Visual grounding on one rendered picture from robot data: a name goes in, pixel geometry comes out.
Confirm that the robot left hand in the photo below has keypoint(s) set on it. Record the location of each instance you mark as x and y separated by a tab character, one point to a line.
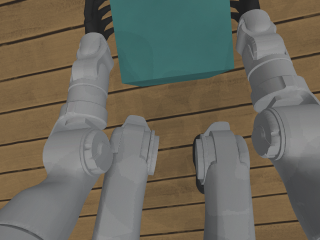
93	22

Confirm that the right robot forearm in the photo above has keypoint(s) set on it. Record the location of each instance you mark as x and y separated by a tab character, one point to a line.
268	66

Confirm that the robot left shin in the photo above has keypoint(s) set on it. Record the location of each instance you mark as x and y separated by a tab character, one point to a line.
117	132

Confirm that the robot right hand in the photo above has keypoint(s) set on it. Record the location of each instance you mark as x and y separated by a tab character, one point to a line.
243	6

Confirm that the left robot upper arm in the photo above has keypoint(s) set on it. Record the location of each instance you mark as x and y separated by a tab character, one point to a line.
74	160

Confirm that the right robot upper arm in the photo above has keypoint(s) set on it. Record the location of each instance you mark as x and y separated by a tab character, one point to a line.
289	136

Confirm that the left robot forearm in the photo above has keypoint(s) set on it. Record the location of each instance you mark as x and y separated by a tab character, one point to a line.
85	106

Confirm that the carton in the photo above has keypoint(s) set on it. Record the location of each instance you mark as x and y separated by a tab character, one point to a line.
169	41

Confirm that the robot left thigh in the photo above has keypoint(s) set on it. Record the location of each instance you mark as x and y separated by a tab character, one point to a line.
121	201

